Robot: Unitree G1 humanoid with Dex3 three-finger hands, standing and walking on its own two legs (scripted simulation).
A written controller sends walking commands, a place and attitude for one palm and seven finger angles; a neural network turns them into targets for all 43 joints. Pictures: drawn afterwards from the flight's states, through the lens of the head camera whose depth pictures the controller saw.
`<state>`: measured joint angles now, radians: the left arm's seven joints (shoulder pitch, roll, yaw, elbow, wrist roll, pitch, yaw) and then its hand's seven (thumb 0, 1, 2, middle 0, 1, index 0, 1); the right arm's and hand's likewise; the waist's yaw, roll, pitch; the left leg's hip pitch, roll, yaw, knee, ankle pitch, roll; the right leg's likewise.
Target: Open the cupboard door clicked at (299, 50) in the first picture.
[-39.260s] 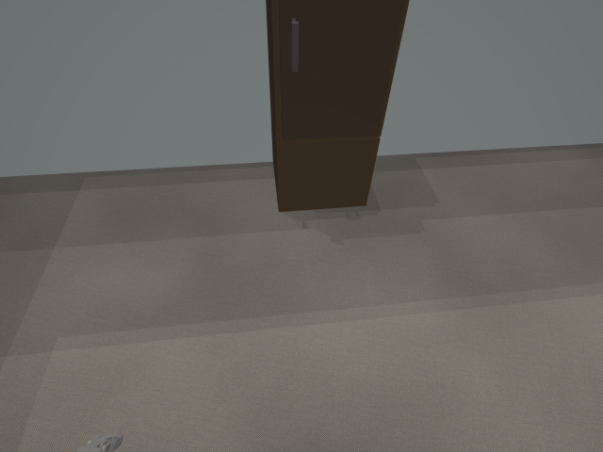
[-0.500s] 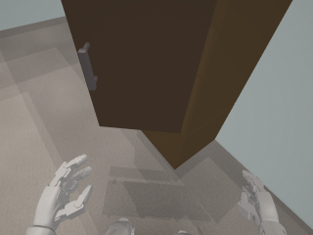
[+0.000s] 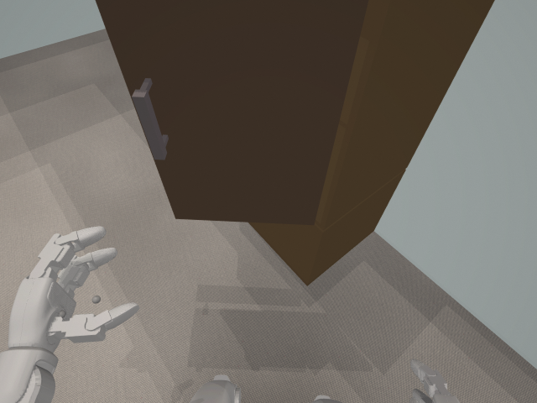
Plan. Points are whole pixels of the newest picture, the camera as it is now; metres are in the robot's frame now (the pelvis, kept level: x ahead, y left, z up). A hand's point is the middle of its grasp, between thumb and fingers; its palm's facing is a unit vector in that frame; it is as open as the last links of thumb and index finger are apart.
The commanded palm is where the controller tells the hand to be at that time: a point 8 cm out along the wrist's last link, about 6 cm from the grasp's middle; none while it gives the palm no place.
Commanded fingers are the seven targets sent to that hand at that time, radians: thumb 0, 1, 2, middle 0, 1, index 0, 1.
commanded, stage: raise the hand with hooked fingers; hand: left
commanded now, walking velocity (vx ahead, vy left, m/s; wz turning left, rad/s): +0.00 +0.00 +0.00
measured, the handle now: (154, 120) +0.57 +0.25 +0.08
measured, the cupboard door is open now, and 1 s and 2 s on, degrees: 48 48 48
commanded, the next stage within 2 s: move the hooked fingers beside the handle in 1.18 s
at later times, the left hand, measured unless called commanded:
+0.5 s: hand (65, 265) +0.27 +0.28 +0.08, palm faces +0.02 -1.00 -0.04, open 13.8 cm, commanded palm +0.25 +0.33 +0.09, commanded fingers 0.00 -0.50 0.30 -0.30 -1.20 -0.30 -1.20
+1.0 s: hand (64, 244) +0.29 +0.28 +0.10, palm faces +0.03 -1.00 -0.04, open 14.0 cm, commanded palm +0.27 +0.33 +0.10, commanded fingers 0.00 -0.50 0.30 -0.30 -1.20 -0.30 -1.20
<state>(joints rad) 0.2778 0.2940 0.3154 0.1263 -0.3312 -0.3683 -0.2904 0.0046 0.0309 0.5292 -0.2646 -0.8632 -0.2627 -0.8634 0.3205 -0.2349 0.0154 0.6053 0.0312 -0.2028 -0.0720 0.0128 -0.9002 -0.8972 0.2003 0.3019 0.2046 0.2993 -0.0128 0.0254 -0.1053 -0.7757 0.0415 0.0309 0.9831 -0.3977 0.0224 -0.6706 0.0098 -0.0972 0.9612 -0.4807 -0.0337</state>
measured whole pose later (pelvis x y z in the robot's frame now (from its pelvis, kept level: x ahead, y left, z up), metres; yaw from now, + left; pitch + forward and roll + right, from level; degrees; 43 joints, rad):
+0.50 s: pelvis +0.01 +0.02 +0.02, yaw +1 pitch +8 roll -3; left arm 0.05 0.39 0.35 0.30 -0.33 -0.23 -0.45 -0.01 -0.47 0.32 -0.30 -1.18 -0.30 -1.18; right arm 0.25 -0.25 0.06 0.55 0.04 -0.21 -0.08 0.01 -0.90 -0.90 0.20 0.30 0.21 0.30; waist 0.01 0.03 -0.08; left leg -0.66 0.02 0.03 0.88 -0.37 0.05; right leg -0.54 -0.01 -0.10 0.83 -0.43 0.00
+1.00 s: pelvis +0.01 +0.01 +0.02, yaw +0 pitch +7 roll -2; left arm -0.04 0.41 0.42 0.42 -0.34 -0.26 -0.50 -0.01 -0.50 0.30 -0.30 -1.20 -0.30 -1.20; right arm 0.30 -0.29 0.04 0.58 0.04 -0.20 -0.08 0.01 -0.90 -0.90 0.20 0.30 0.20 0.30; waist -0.01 0.02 -0.06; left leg -0.61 0.02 0.04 0.83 -0.34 0.04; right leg -0.50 0.00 -0.09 0.78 -0.41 -0.02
